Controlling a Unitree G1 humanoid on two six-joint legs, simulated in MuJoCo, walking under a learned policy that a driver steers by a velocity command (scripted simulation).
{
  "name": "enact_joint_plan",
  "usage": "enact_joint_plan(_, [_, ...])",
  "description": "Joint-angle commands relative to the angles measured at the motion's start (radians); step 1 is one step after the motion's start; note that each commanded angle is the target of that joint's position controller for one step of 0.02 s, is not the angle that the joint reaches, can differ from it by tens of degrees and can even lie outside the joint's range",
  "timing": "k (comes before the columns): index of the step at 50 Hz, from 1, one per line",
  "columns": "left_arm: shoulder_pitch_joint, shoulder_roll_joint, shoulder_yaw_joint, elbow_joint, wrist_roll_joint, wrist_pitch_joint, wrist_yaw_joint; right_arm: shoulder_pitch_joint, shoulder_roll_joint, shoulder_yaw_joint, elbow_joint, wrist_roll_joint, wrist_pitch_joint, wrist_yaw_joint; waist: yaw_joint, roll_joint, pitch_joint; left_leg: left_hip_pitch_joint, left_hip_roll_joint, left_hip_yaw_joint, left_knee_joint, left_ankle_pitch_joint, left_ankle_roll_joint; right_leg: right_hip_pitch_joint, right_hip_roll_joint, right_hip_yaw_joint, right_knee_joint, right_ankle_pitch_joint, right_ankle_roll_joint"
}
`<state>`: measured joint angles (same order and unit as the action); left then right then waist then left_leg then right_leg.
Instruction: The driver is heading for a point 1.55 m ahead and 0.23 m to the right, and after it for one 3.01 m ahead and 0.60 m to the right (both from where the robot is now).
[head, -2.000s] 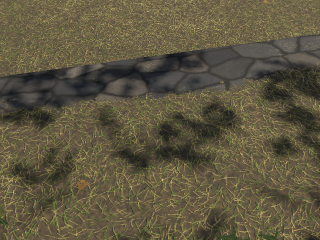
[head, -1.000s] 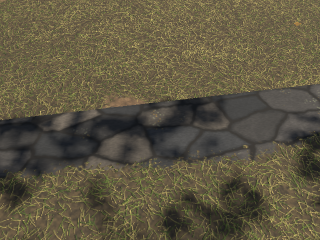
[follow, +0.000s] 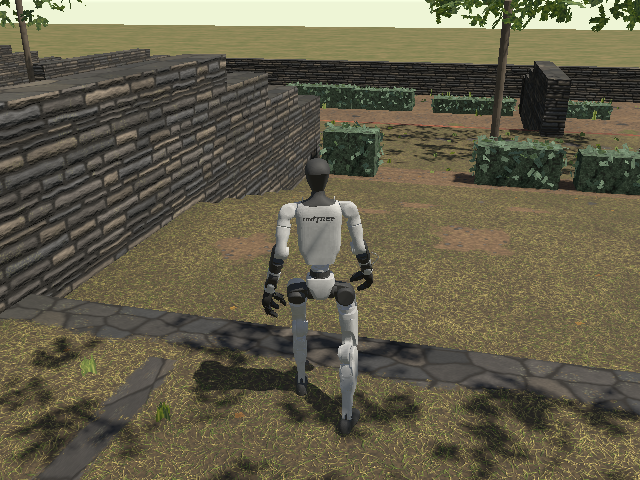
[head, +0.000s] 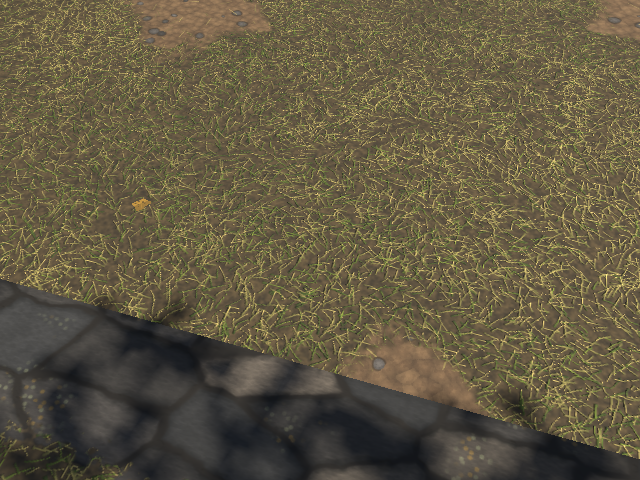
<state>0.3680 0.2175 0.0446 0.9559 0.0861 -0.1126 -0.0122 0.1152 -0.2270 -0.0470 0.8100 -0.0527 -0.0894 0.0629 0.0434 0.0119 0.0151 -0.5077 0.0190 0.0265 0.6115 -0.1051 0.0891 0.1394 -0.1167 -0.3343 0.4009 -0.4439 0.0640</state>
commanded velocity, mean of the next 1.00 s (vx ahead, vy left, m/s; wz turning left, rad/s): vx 0.07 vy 0.00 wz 0.18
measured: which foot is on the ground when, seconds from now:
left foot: down 0.00-0.52, up 0.54-0.80, down 0.82-1.00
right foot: up 0.00-0.50, down 0.52-0.86, up 0.88-1.00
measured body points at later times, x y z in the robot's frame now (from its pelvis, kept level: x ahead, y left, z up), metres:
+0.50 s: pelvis +0.16 +0.00 +0.03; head +0.19 +0.01 +0.47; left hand +0.21 +0.31 -0.08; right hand +0.36 -0.25 -0.07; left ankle +0.12 +0.10 -0.72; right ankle +0.23 -0.11 -0.71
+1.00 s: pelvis +0.18 +0.01 +0.03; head +0.21 +0.02 +0.48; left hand +0.30 +0.31 -0.06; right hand +0.34 -0.26 -0.05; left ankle +0.11 +0.10 -0.72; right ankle +0.17 -0.12 -0.65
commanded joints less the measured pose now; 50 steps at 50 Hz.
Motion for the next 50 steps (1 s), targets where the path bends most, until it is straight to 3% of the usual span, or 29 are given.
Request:
enact_joint_plan(1, [0.097, 0.042, -0.024, -0.144, 0.017, -0.027, -0.032, 0.442, -0.339, -0.086, 0.022, -0.006, -0.019, -0.053, -0.127, 0.22, -0.628, 1.103, 0.312, -0.666, -0.113, 0.699, 0.442, -0.606, 0.111, 0.152, 0.669, -0.207, -0.007])
enact_joint_plan(2, [-0.149, 0.109, -0.003, -0.175, -0.045, -0.021, -0.047, 0.496, -0.308, -0.091, 0.077, -0.035, -0.036, -0.05, -0.235, 0.017, -0.344, 0.986, 0.319, -0.671, -0.184, 0.746, 0.35, -0.815, 0.133, 0.336, 0.83, -0.216, -0.021])
enact_joint_plan(3, [-0.228, 0.117, -0.002, -0.206, -0.049, -0.024, -0.037, 0.41, -0.318, -0.108, 0.077, -0.007, -0.051, -0.056, -0.2, 0.05, -0.179, 0.792, 0.294, -0.509, -0.198, 0.743, 0.288, -0.881, 0.069, 0.39, 0.874, -0.201, -0.036])
enact_joint_plan(4, [-0.187, 0.18, 0.02, -0.194, -0.022, -0.019, -0.004, 0.312, -0.261, -0.097, 0.061, 0.019, -0.047, -0.06, -0.138, 0.067, -0.153, 0.627, 0.26, -0.423, -0.201, 0.725, 0.28, -0.803, 0.012, 0.401, 0.883, -0.198, -0.031])
enact_joint_plan(5, [-0.143, 0.172, 0.022, -0.186, -0.007, -0.014, 0.021, 0.232, -0.204, -0.076, 0.042, 0.04, -0.048, -0.058, -0.075, 0.07, -0.111, 0.451, 0.222, -0.363, -0.253, 0.677, 0.267, -0.717, -0.016, 0.41, 0.826, -0.146, -0.034])
enact_joint_plan(6, [-0.107, 0.126, 0.011, -0.183, -0.007, -0.008, 0.036, 0.167, -0.183, -0.065, 0.012, 0.04, -0.042, -0.047, -0.014, 0.054, -0.078, 0.279, 0.203, -0.336, -0.313, 0.61, 0.254, -0.611, -0.024, 0.409, 0.774, -0.082, -0.036])
enact_joint_plan(7, [-0.084, 0.093, 0.003, -0.181, -0.012, -0.003, 0.04, 0.127, -0.162, -0.058, -0.012, 0.026, -0.038, -0.039, 0.015, 0.038, -0.081, 0.222, 0.186, -0.325, -0.358, 0.566, 0.255, -0.569, -0.008, 0.402, 0.736, -0.02, -0.037])
enact_joint_plan(10, [-0.033, 0.113, 0.008, -0.162, -0.042, 0.022, 0.022, 0.073, -0.212, -0.07, -0.07, 0.007, -0.053, -0.017, 0.044, 0.034, -0.094, 0.127, 0.137, -0.256, -0.381, 0.518, 0.238, -0.524, 0.038, 0.352, 0.672, 0.156, -0.011])
enact_joint_plan(13, [-0.112, 0.138, 0.009, -0.18, -0.044, 0.049, 0.022, 0.105, -0.235, -0.076, -0.092, 0.008, -0.07, -0.003, 0.01, 0.054, -0.087, 0.157, 0.12, -0.266, -0.359, 0.486, 0.212, -0.537, 0.042, 0.343, 0.534, 0.218, 0.031])
enact_joint_plan(16, [-0.185, 0.156, 0.003, -0.188, -0.042, 0.065, 0.032, 0.142, -0.247, -0.085, -0.11, 0.014, -0.065, 0.009, -0.034, 0.054, -0.071, 0.277, 0.17, -0.365, -0.335, 0.376, 0.224, -0.593, 0.028, 0.372, 0.389, 0.222, 0.035])
enact_joint_plan(22, [-0.282, 0.197, 0.002, -0.207, -0.059, 0.036, 0.055, 0.175, -0.259, -0.086, -0.131, 0.018, -0.03, 0.004, -0.103, 0.077, -0.093, 0.514, 0.205, -0.507, -0.259, 0.353, 0.22, -0.65, 0.074, 0.368, 0.2, 0.156, 0.004])
enact_joint_plan(23, [-0.247, 0.187, 0.015, -0.239, -0.107, 0.066, 0.043, 0.186, -0.246, -0.089, -0.098, 0.062, 0.053, -0.042, -0.079, 0.163, -0.083, 0.528, 0.075, -0.349, -0.105, 0.604, 0.089, -0.598, 0.119, 0.343, 0.139, 0.167, -0.04])
enact_joint_plan(25, [-0.133, 0.18, 0.01, -0.216, -0.081, 0.076, 0.025, 0.143, -0.211, -0.067, -0.13, 0.085, 0.099, -0.076, -0.031, 0.122, -0.147, 0.435, 0.023, -0.328, -0.043, 0.534, -0.008, -0.376, 0.109, 0.325, -0.038, 0.455, -0.065])
enact_joint_plan(26, [-0.125, 0.222, 0.012, -0.228, -0.062, 0.075, 0.03, 0.153, -0.158, -0.047, -0.152, 0.077, 0.102, -0.081, -0.046, 0.001, -0.157, 0.318, -0.024, -0.305, 0.018, 0.309, -0.051, -0.259, -0.051, 0.463, -0.052, 0.705, -0.099])
enact_joint_plan(27, [-0.134, 0.266, 0.012, -0.245, -0.061, 0.087, 0.028, 0.236, -0.121, -0.038, -0.145, 0.058, 0.108, -0.089, -0.083, -0.179, -0.154, 0.187, -0.142, -0.213, 0.106, -0.255, -0.072, -0.158, -0.249, 0.64, 0.003, 1.183, -0.2])
enact_joint_plan(28, [-0.193, 0.244, 0.012, -0.271, -0.055, 0.021, -0.007, 0.268, -0.167, -0.033, -0.153, 0.021, 0.066, -0.039, -0.056, -0.415, -0.231, 0.084, -0.114, -0.24, 0.236, -0.653, -0.166, -0.171, -0.299, 0.787, -0.05, 0.927, -0.415])
enact_joint_plan(29, [-0.222, 0.207, 0.012, -0.259, -0.077, -0.009, -0.021, 0.201, -0.231, -0.056, -0.128, 0.013, 0.053, -0.032, -0.051, -0.222, -0.136, 0.107, -0.057, -0.211, 0.368, -0.63, -0.19, -0.264, -0.231, 0.719, -0.06, 0.727, -0.351])
enact_joint_plan(30, [-0.269, 0.189, 0.005, -0.26, -0.095, -0.024, -0.046, 0.168, -0.21, -0.046, -0.121, 0.009, 0.046, -0.041, -0.081, -0.141, -0.104, 0.133, -0.041, -0.169, 0.39, -0.609, -0.235, -0.347, -0.14, 0.637, -0.059, 0.628, -0.272])
enact_joint_plan(32, [-0.316, 0.187, 0.013, -0.289, -0.109, -0.029, -0.064, 0.16, -0.17, -0.028, -0.116, -0.003, 0.04, -0.06, -0.097, -0.144, -0.086, 0.142, -0.008, -0.122, 0.36, -0.522, -0.285, -0.383, -0.084, 0.594, -0.01, 0.706, -0.266])
enact_joint_plan(34, [-0.294, 0.281, 0.057, -0.301, -0.084, -0.024, -0.053, 0.168, -0.172, -0.019, -0.12, 0.013, 0.042, -0.066, -0.081, -0.101, -0.102, 0.164, -0.007, -0.051, 0.22, -0.448, -0.286, -0.347, -0.074, 0.596, 0.001, 0.799, -0.32])
enact_joint_plan(37, [-0.191, 0.289, 0.075, -0.287, -0.085, -0.008, -0.045, 0.127, -0.185, -0.014, -0.134, 0.034, 0.046, -0.07, -0.023, -0.13, -0.11, 0.173, -0.028, -0.016, 0.021, -0.321, -0.233, -0.243, -0.096, 0.691, 0.006, 0.683, -0.369])
enact_joint_plan(40, [-0.21, 0.26, 0.071, -0.294, -0.084, 0.011, -0.043, 0.144, -0.205, -0.019, -0.145, 0.051, 0.031, -0.078, -0.047, -0.139, -0.099, 0.28, -0.041, -0.014, -0.165, -0.13, -0.117, -0.293, -0.112, 0.763, -0.013, 0.6, -0.378])
enact_joint_plan(42, [-0.208, 0.211, 0.054, -0.297, -0.069, 0.022, -0.033, 0.146, -0.247, -0.029, -0.173, 0.052, 0.01, -0.084, -0.055, -0.088, -0.125, 0.413, 0.051, -0.075, -0.225, 0.128, 0.053, -0.384, -0.055, 0.712, 0.026, 0.496, -0.296])
enact_joint_plan(43, [-0.204, 0.168, 0.04, -0.323, -0.06, 0.025, -0.022, 0.148, -0.311, -0.051, -0.197, 0.047, -0.002, -0.094, -0.048, 0.05, -0.159, 0.547, 0.215, -0.235, -0.274, 0.323, 0.251, -0.535, 0.07, 0.554, 0.126, 0.276, -0.188])
enact_joint_plan(44, [-0.253, 0.168, 0.038, -0.334, -0.039, 0.023, -0.02, 0.158, -0.311, -0.062, -0.201, 0.027, -0.009, -0.094, -0.082, 0.114, -0.069, 0.605, 0.378, -0.391, -0.385, 0.418, 0.375, -0.703, 0.172, 0.418, 0.26, 0.046, -0.095])
enact_joint_plan(45, [-0.263, 0.196, 0.048, -0.328, -0.029, 0.027, -0.012, 0.154, -0.276, -0.054, -0.2, 0.002, -0.014, -0.1, -0.088, 0.088, -0.045, 0.603, 0.424, -0.37, -0.421, 0.434, 0.35, -0.747, 0.124, 0.412, 0.476, -0.13, -0.074])
enact_joint_plan(47, [-0.173, 0.254, 0.074, -0.284, -0.022, 0.03, 0.009, 0.029, -0.19, -0.026, -0.235, 0.006, -0.02, -0.094, -0.009, 0.069, -0.003, 0.494, 0.327, -0.186, -0.431, 0.423, 0.217, -0.669, 0.099, 0.396, 0.676, -0.103, -0.06])
enact_joint_plan(49, [-0.185, 0.201, 0.058, -0.293, -0.01, 0.037, -0.004, -0.021, -0.214, -0.033, -0.253, 0.018, -0.021, -0.1, 0.003, 0.077, -0.002, 0.477, 0.255, -0.057, -0.425, 0.43, 0.164, -0.632, 0.101, 0.342, 0.676, -0.007, -0.04])
enact_joint_plan(50, [-0.199, 0.17, 0.046, -0.297, -0.02, 0.045, -0.023, 0.004, -0.239, -0.041, -0.25, 0.017, -0.018, -0.107, -0.013, 0.063, -0.007, 0.505, 0.226, -0.012, -0.421, 0.422, 0.148, -0.627, 0.093, 0.316, 0.6, 0.044, -0.027])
